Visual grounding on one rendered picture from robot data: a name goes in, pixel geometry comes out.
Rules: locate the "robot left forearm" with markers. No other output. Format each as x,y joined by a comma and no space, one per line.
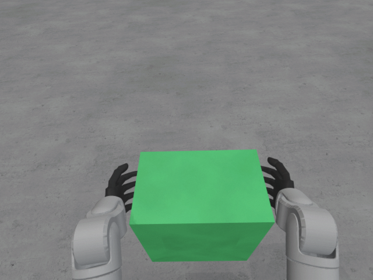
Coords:
96,242

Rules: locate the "robot right forearm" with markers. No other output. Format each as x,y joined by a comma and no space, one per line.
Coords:
312,247

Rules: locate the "right robot hand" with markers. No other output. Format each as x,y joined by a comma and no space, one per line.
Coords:
281,181

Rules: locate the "left robot hand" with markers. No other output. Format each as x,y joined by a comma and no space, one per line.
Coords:
116,187

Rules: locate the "carton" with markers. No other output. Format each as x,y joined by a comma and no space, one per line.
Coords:
200,205

